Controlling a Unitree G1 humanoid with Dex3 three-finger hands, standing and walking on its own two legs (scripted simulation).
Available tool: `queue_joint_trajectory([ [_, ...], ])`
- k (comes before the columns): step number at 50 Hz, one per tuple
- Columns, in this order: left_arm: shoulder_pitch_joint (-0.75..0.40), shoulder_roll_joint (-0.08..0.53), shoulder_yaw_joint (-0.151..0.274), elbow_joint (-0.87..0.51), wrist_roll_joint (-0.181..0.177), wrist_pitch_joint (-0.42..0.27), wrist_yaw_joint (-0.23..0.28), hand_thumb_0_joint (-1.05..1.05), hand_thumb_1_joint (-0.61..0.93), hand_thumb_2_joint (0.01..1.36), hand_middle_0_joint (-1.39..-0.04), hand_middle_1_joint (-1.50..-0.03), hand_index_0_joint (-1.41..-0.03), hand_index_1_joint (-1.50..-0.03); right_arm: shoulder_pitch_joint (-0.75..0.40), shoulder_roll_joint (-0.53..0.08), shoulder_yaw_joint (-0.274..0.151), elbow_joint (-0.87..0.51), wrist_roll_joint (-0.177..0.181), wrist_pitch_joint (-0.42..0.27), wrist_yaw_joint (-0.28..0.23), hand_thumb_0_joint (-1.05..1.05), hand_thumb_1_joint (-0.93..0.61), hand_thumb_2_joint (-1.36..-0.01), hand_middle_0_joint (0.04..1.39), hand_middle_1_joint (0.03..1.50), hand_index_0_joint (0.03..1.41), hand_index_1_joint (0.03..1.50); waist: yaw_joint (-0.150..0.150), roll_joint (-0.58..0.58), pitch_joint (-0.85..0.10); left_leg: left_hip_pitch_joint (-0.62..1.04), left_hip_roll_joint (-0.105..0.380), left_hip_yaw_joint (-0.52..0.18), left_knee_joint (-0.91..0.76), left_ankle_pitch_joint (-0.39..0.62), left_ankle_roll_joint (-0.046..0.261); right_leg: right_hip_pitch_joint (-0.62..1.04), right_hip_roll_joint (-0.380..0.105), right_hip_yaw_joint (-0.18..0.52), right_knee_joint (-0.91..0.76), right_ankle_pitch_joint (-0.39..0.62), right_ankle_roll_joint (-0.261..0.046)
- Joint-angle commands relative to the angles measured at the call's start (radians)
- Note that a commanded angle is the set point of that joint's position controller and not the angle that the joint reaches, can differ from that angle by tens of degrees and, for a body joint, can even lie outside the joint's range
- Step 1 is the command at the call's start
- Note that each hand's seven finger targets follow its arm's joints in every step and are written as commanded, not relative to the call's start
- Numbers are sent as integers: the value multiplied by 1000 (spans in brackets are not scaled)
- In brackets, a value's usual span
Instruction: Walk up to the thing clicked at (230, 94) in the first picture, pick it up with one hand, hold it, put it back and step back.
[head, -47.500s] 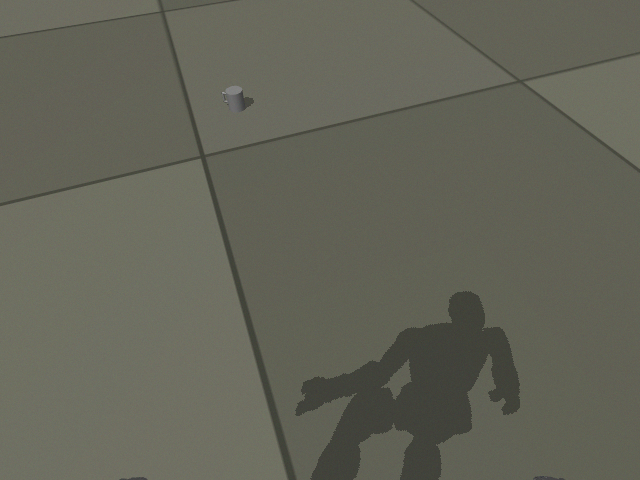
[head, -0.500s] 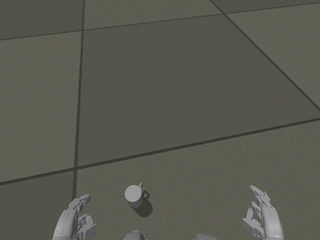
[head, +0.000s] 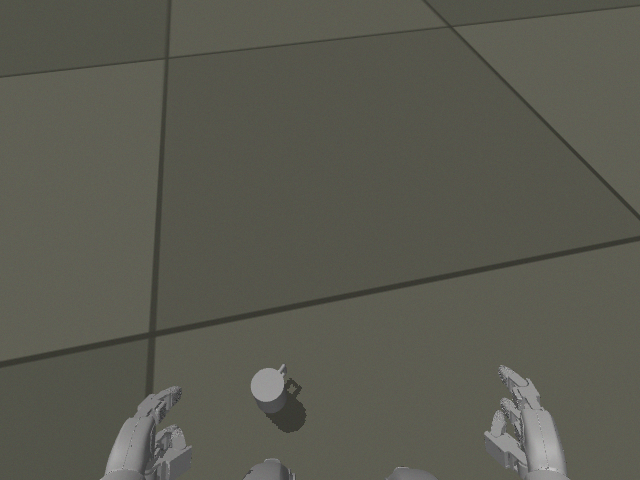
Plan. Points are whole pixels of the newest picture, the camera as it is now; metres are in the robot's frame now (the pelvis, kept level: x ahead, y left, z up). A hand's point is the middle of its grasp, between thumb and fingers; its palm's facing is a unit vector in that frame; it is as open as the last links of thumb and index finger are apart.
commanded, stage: home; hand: left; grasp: from above
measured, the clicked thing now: (273, 385) +0.45 +0.15 -0.66
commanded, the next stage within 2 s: stand in 0.82 s
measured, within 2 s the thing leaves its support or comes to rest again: neither
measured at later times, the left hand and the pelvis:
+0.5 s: hand (187, 449) +0.17 +0.18 -0.05, palm faces +0.04 -0.98 -0.20, open 7.4 cm; pelvis +0.01 +0.00 +0.00, yaw +0 degrees
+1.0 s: hand (182, 450) +0.17 +0.19 -0.07, palm faces +0.01 -0.96 -0.29, open 7.4 cm; pelvis +0.00 +0.00 +0.01, yaw +0 degrees
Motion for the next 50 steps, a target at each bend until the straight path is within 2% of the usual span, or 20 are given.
queue_joint_trajectory([
  [1, -18, 102, 61, -191, 3, -46, 6, 0, 900, 900, -200, -300, -200, -300, -67, -126, -54, -157, 2, -55, -14, 0, -901, -899, 200, 299, 200, 299, 1, 10, -76, 134, -30, 17, -164, 186, 26, 19, 38, -26, -153, 182, -21],
  [6, -34, 115, 66, -218, 3, -50, 7, 0, 900, 900, -200, -300, -200, -300, -66, -134, -61, -155, 1, -49, -12, 0, -901, -899, 199, 299, 200, 299, 4, 28, -80, 146, -26, 12, -169, 200, 23, 22, 39, -27, -146, 189, -25],
  [8, 5, 93, 57, -164, 6, -42, 8, 0, 900, 900, -200, -300, -200, -300, -68, -123, -54, -158, 1, -50, -12, 0, -901, -899, 199, 299, 200, 299, 3, 2, -81, 141, -27, 12, -164, 221, 24, 26, 39, -31, -144, 208, -24],
  [9, -30, 121, 75, -216, 4, -49, 10, 0, 900, 900, -200, -300, -200, -300, -60, -138, -65, -159, 0, -48, -12, 0, -901, -899, 200, 299, 200, 299, -1, 4, -100, 151, -27, 12, -160, 225, 25, 34, 38, -26, -143, 212, -24],
  [11, -6, 95, 52, -173, 4, -43, 6, 0, 900, 900, -200, -300, -200, -300, -61, -125, -56, -161, 1, -47, -11, 0, -901, -899, 200, 299, 200, 299, -6, 1, -82, 146, -30, 21, -151, 234, 27, 25, 36, -24, -150, 225, -19],
  [17, -22, 121, 73, -215, 6, -47, 10, 0, 900, 900, -200, -300, -200, -300, -66, -134, -64, -165, 0, -46, -11, 0, -901, -899, 199, 299, 200, 299, 2, 10, -88, 141, -28, 17, -163, 197, 25, 23, 37, -24, -149, 189, -23],
  [19, 4, 87, 51, -168, 2, -43, 5, 0, 900, 900, -200, -300, -200, -300, -63, -127, -55, -162, 2, -45, -8, 0, -901, -899, 200, 299, 200, 299, -1, 8, -68, 140, -27, 11, -169, 195, 24, 18, 39, -29, -147, 188, -23],
  [23, -17, 123, 76, -213, 6, -50, 12, 0, 900, 900, -200, -300, -200, -300, -61, -136, -66, -167, 2, -41, -10, 0, -901, -899, 200, 299, 200, 299, 0, 15, -98, 154, -27, 15, -158, 228, 24, 30, 38, -26, -140, 215, -23],
  [24, -16, 110, 60, -203, 4, -49, 9, 0, 900, 900, -200, -300, -200, -300, -60, -128, -59, -167, 1, -42, -9, 0, -901, -899, 200, 299, 200, 299, -3, 13, -91, 142, -29, 18, -151, 231, 25, 27, 36, -24, -141, 222, -21],
  [31, -21, 114, 69, -210, 1, -47, 10, 0, 900, 900, -200, -301, -200, -300, -65, -135, -64, -170, 3, -36, -8, 0, -901, -899, 199, 299, 199, 299, -2, -3, -71, 129, -28, 13, -162, 176, 27, 15, 37, -26, -154, 175, -22],
  [34, 12, 97, 57, -187, 2, -44, 11, 0, 900, 900, -200, -300, -200, -300, -59, -121, -56, -170, 5, -35, -8, 0, -901, -899, 199, 299, 200, 299, 1, 3, -88, 135, -31, 23, -146, 227, 27, 27, 34, -23, -145, 224, -21],
  [36, -14, 112, 63, -224, 1, -49, 11, 0, 900, 900, -200, -300, -200, -300, -55, -130, -61, -173, 4, -31, -8, 0, -901, -899, 200, 299, 200, 299, -6, 12, -120, 156, -29, 19, -142, 263, 26, 38, 35, -22, -134, 255, -21],
  [39, -6, 110, 65, -208, 4, -45, 12, 0, 900, 900, -200, -300, -200, -299, -55, -127, -60, -170, 4, -29, -7, 0, -901, -899, 200, 299, 200, 299, 1, 12, -101, 150, -26, 17, -147, 255, 24, 29, 36, -25, -135, 243, -24],
  [40, 9, 90, 46, -173, 5, -42, 11, 0, 900, 900, -200, -300, -200, -300, -61, -123, -57, -174, 5, -29, -7, 0, -901, -899, 200, 299, 200, 299, -3, 6, -81, 138, -27, 17, -147, 245, 25, 22, 36, -27, -140, 236, -22],
  [42, -28, 119, 73, -226, -1, -49, 10, 0, 900, 900, -200, -300, -200, -300, -58, -133, -62, -169, 3, -31, -5, 0, -901, -899, 200, 299, 200, 299, 0, 30, -94, 152, -24, 10, -159, 229, 22, 26, 38, -29, -134, 217, -24],
  [45, 7, 96, 58, -185, 2, -47, 9, 0, 900, 900, -200, -300, -200, -300, -58, -125, -58, -174, 3, -30, -3, 0, -901, -899, 200, 299, 200, 299, 0, 14, -83, 138, -23, 6, -162, 219, 21, 21, 40, -32, -133, 208, -25],
  [46, -299, 184, 62, 166, 114, -259, 48, 0, 900, 900, -200, -301, -200, -300, -126, -234, -93, 83, -115, 69, 56, 0, -902, -899, 199, 299, 199, 299, 79, -33, 154, 134, 12, -25, -257, 387, 81, 213, -37, 35, -170, 195, -47],
  [47, -209, 208, 85, 328, 123, -327, 41, 0, 900, 900, -200, -300, -200, -301, -137, -249, -110, 89, -113, 108, 85, 0, -900, -900, 200, 300, 200, 300, 80, -111, 68, 187, -4, 5, -237, 373, 89, 238, -54, 106, -214, 185, -89],
  [48, -194, 213, 82, 370, 118, -359, 34, 0, 900, 900, -200, -300, -200, -301, -126, -261, -117, 56, -120, 127, 102, 0, -900, -900, 200, 300, 200, 300, 57, -93, 61, 231, -11, -14, -235, 361, 92, 190, -49, 129, -232, 194, -104],
  [50, -222, 220, 63, 461, 122, -401, 27, 0, 900, 900, -200, -300, -200, -301, -116, -243, -114, 112, -87, 138, 139, 0, -900, -900, 200, 300, 200, 300, 60, -33, -3, 319, -8, -14, -256, 401, 90, 279, -68, 121, -204, 321, -89],
])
